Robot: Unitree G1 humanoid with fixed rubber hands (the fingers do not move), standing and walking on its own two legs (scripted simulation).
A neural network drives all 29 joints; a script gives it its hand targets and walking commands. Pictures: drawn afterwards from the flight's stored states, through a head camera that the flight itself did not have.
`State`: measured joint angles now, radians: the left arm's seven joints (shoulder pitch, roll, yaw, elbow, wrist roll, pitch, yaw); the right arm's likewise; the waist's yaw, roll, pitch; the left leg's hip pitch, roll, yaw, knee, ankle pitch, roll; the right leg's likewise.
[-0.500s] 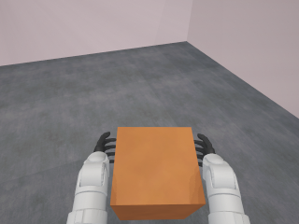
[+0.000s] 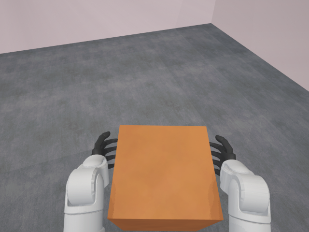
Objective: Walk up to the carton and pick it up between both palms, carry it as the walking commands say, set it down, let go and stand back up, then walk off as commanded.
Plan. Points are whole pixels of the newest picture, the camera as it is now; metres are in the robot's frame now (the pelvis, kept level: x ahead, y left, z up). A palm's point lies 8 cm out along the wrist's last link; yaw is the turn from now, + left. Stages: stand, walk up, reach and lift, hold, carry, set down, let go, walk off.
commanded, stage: carry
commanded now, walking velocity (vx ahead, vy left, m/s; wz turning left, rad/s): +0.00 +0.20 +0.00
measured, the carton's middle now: (161, 182) +0.26 +0.00 -0.01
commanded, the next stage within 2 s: none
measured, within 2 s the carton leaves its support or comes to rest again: neither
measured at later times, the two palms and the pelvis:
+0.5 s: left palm (47, 174) +0.24 +0.25 +0.09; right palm (181, 179) +0.23 -0.04 +0.08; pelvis -0.03 +0.11 +0.00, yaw +0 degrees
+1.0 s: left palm out of the picture +0.19 +0.38 +0.09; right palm (119, 201) +0.18 +0.09 +0.08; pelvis -0.08 +0.24 +0.01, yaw +0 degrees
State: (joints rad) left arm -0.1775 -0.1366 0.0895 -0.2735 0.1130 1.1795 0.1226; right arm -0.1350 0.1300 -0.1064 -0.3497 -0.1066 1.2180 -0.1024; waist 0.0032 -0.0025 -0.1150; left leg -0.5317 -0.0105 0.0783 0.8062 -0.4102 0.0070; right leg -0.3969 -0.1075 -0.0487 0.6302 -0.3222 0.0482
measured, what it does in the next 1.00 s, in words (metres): steps to the left: left foot, then right foot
